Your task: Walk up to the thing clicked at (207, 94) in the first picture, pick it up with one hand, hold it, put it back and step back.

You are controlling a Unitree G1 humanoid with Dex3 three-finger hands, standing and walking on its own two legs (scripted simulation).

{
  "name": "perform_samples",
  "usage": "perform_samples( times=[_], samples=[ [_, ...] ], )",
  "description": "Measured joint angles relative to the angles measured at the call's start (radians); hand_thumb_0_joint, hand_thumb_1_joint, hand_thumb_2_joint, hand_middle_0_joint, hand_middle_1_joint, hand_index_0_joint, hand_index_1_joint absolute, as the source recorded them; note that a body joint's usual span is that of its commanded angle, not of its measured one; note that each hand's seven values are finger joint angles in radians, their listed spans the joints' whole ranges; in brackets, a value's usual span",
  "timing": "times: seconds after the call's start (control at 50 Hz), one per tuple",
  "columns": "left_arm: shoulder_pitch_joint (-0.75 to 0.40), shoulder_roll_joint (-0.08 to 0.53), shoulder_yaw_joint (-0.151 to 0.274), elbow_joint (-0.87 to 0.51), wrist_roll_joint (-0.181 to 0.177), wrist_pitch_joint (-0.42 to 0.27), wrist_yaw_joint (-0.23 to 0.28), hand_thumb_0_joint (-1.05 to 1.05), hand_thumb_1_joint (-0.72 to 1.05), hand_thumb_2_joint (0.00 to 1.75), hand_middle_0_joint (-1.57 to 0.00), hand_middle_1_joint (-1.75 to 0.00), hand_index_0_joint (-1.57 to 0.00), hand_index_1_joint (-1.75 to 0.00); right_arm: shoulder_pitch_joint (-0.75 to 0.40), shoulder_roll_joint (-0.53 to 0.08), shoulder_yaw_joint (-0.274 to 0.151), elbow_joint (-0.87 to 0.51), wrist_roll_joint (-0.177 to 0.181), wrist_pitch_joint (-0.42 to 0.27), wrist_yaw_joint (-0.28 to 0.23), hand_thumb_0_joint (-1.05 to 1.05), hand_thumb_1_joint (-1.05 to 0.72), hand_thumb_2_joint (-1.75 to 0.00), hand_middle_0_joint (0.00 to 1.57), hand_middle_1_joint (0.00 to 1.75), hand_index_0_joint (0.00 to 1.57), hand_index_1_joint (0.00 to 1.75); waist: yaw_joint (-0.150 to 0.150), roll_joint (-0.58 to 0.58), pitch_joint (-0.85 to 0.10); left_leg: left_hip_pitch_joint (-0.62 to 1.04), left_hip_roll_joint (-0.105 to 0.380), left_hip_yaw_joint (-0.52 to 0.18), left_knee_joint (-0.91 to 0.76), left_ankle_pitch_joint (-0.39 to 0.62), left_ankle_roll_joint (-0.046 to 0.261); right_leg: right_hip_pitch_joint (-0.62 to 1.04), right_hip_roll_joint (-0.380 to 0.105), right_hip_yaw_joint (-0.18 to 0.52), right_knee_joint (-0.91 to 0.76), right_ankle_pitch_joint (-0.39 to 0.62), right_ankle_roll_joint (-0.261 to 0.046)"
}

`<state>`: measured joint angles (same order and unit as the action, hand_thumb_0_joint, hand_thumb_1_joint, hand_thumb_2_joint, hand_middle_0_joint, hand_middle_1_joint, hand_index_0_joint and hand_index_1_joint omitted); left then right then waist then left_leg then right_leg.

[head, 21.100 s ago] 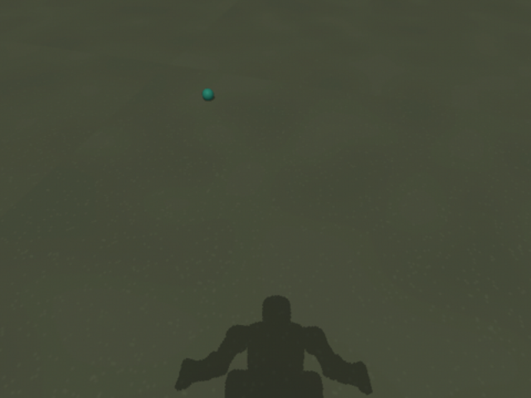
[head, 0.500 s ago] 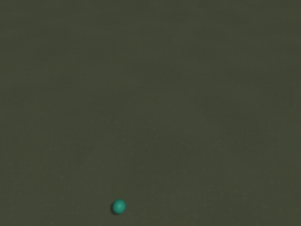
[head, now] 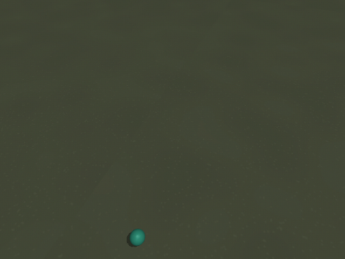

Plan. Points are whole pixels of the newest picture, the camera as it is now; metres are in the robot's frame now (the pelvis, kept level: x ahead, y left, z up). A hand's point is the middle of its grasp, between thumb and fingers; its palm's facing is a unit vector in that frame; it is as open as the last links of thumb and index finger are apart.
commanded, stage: stand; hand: left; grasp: from above
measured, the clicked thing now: (137, 237) +0.40 +0.20 -0.74
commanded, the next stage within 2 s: rise first in 0.26 s
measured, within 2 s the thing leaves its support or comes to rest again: neither
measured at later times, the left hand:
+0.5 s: hand out of the picture +0.11 +0.25 -0.16, palm faces +0.03 -0.94 -0.33, open 7.9 cm
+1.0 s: hand out of the picture +0.13 +0.26 -0.23, palm faces -0.13 -0.89 -0.44, open 13.7 cm
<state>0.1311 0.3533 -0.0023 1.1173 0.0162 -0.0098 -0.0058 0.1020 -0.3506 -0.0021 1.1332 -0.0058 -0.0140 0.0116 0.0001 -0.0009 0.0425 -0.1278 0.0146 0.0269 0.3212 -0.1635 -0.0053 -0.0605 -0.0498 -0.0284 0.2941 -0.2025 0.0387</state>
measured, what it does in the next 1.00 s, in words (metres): lowers itself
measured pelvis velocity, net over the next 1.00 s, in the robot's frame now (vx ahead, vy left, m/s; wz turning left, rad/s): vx -0.01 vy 0.00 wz -0.01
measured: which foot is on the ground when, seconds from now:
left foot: down 0.00-1.00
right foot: down 0.00-1.00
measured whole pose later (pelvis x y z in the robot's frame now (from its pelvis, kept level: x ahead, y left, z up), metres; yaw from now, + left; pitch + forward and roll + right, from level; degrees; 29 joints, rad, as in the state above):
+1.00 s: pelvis -0.01 +0.00 -0.08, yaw -1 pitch +16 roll -1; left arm 0.16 0.33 0.16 0.65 0.22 0.13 -0.01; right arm 0.22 -0.25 -0.05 0.61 0.01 -0.11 -0.02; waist -0.03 0.01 -0.09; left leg -0.87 0.05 0.00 1.06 -0.47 -0.01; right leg -0.79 -0.03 -0.02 1.04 -0.52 0.03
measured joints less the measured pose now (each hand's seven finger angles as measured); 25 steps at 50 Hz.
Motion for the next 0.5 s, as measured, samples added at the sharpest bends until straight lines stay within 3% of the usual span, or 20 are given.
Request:
perform_samples(
  times=[0.38,0.44,0.5],
  samples=[
    [0.006,0.0,0.002,-0.001,0.001,0.001,0.0,0.0,0.9,0.9,-0.2,-0.3,-0.2,-0.3,0.009,-0.001,0.002,-0.001,0.0,0.0,-0.001,0.01,-0.91,-0.89,0.2,0.3,0.21,0.3,0.001,-0.001,0.0,0.0,-0.004,-0.002,0.001,-0.002,0.002,0.001,-0.004,-0.002,0.003,-0.004,0.002],
    [-0.019,-0.016,0.028,-0.058,-0.027,-0.015,0.015,0.01,0.86,0.92,-0.2,-0.34,-0.19,-0.35,0.058,0.008,0.004,-0.136,0.043,-0.017,-0.027,0.01,-0.93,-0.9,0.2,0.3,0.2,0.3,-0.001,0.003,0.002,-0.073,-0.004,-0.009,0.062,-0.021,0.003,-0.072,-0.005,-0.007,0.07,-0.028,-0.002],
    [-0.123,-0.022,0.071,-0.027,-0.003,-0.02,0.002,0.01,0.76,0.93,-0.19,-0.45,-0.17,-0.45,0.079,0.036,0.0,-0.237,0.053,-0.033,-0.04,0.01,-0.93,-0.9,0.2,0.3,0.2,0.3,-0.005,0.002,0.007,-0.171,0.003,-0.015,0.142,-0.044,0.001,-0.169,0.0,-0.009,0.15,-0.053,-0.005]
  ],
)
